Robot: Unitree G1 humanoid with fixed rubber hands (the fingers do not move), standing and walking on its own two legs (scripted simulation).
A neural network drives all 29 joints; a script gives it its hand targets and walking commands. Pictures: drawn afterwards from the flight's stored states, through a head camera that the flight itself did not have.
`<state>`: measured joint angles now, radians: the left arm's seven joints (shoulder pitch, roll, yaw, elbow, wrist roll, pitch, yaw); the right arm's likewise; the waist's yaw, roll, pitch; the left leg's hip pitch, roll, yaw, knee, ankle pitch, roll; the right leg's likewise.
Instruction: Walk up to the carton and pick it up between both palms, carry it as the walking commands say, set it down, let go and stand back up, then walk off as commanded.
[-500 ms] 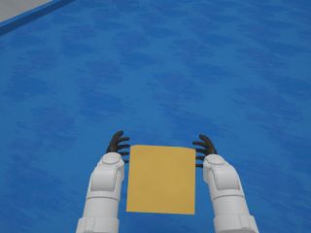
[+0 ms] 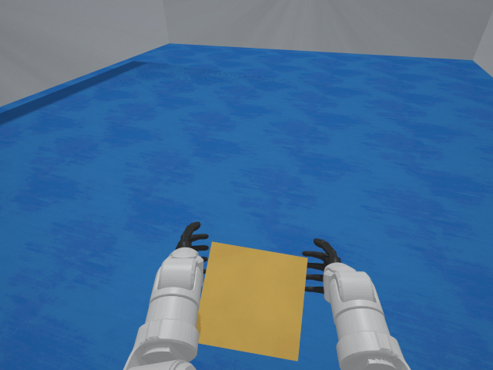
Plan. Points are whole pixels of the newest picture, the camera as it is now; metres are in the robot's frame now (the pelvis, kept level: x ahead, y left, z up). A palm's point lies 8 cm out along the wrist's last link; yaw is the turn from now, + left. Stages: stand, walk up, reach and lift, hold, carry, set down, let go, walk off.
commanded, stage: hold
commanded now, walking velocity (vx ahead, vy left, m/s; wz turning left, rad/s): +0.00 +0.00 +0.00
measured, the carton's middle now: (250, 294) +0.31 -0.02 -0.06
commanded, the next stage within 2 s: set down in 0.32 s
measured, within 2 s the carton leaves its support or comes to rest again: neither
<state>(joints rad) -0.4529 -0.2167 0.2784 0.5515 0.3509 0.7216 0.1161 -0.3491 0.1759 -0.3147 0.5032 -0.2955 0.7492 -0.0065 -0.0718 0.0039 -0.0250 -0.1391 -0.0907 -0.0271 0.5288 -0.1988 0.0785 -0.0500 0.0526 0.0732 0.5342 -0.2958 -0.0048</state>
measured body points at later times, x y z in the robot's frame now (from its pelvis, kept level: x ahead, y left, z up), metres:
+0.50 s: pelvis +0.00 -0.02 +0.00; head -0.08 -0.01 +0.44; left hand +0.31 +0.11 +0.05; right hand +0.30 -0.14 +0.03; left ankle +0.07 +0.07 -0.73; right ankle +0.01 -0.12 -0.73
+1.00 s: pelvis -0.01 -0.01 -0.02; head +0.02 -0.01 +0.43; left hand +0.32 +0.10 -0.05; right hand +0.30 -0.16 -0.06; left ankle +0.07 +0.07 -0.73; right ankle +0.01 -0.12 -0.73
